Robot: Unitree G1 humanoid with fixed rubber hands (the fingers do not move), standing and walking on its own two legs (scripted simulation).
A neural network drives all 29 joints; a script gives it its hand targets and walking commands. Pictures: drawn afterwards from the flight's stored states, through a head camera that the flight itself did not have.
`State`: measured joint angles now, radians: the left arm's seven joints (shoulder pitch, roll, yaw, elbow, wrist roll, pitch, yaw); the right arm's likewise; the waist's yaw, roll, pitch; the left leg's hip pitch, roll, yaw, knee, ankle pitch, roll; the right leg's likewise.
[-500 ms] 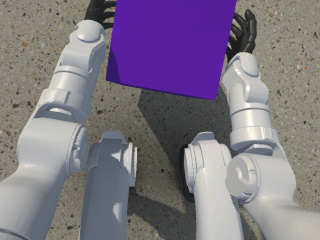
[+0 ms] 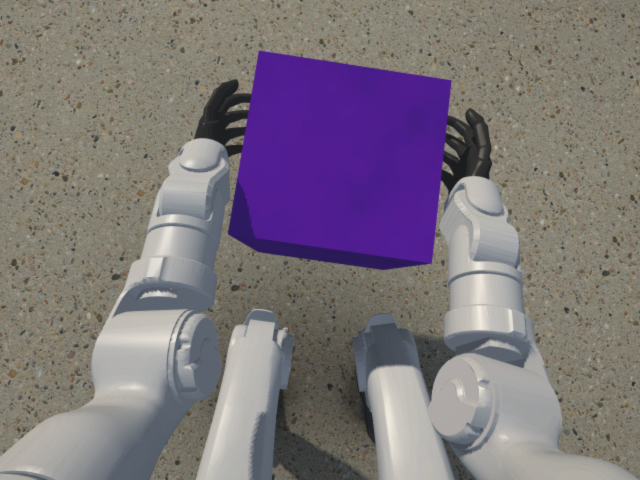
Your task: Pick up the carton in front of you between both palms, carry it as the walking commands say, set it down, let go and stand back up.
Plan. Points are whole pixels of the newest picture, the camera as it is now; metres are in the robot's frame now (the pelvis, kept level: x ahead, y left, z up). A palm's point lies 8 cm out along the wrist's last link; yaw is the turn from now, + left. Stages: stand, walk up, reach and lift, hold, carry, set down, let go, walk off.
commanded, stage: reach and lift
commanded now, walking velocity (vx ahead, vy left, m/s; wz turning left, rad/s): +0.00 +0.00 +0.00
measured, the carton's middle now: (334, 184) +0.48 +0.00 -0.14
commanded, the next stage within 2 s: none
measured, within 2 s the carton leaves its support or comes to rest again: neither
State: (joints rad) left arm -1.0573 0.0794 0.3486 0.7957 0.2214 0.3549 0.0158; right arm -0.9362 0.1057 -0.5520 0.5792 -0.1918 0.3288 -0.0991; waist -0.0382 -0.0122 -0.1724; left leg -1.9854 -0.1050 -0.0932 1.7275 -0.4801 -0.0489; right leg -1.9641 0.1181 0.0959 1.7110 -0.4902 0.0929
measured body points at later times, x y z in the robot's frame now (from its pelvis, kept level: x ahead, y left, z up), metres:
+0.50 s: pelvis +0.05 +0.00 +0.14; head +0.20 +0.01 +0.57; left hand +0.46 +0.15 +0.09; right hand +0.45 -0.15 +0.10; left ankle +0.11 +0.12 -0.47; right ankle +0.11 -0.14 -0.47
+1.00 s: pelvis +0.10 -0.01 +0.26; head +0.12 +0.00 +0.71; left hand +0.41 +0.15 +0.24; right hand +0.42 -0.15 +0.25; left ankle +0.11 +0.12 -0.47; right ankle +0.11 -0.14 -0.47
